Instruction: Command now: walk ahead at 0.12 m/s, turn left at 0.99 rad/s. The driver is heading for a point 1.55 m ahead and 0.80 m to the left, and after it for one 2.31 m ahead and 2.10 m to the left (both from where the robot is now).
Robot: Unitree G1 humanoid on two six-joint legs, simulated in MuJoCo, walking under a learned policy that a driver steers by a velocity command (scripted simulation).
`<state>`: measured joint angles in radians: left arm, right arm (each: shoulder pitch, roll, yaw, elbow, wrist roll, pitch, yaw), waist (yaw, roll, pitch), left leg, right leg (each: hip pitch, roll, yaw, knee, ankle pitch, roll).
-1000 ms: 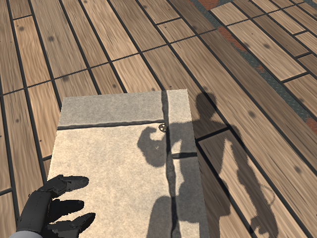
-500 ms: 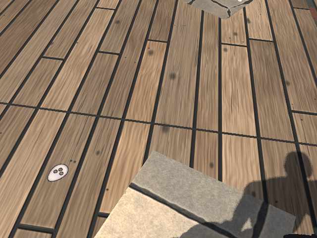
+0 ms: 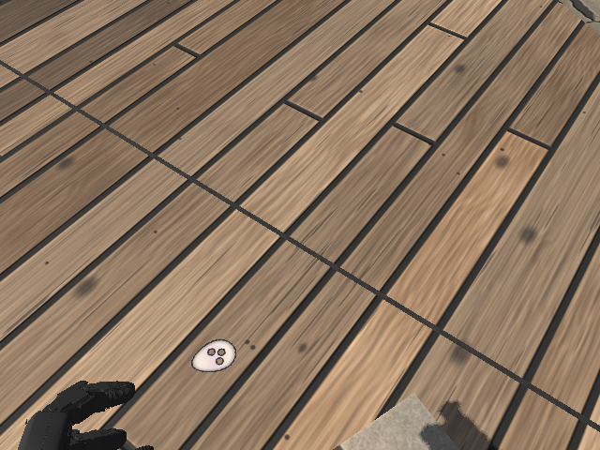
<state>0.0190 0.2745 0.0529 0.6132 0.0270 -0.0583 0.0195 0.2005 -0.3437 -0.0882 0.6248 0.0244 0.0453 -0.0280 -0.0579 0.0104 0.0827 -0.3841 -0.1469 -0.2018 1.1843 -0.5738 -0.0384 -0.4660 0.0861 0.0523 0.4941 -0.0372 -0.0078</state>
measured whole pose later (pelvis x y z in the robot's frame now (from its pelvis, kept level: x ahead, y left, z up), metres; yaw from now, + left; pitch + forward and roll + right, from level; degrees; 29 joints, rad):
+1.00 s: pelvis +0.04 +0.00 +0.02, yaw +20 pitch -1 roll +0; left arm 0.16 0.24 0.02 0.87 0.01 -0.01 0.01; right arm 0.18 -0.24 -0.04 0.85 -0.01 0.02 -0.03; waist 0.00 0.00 0.03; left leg -0.22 -0.02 -0.04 0.51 -0.26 0.01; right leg -0.19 -0.02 -0.02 0.50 -0.29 0.01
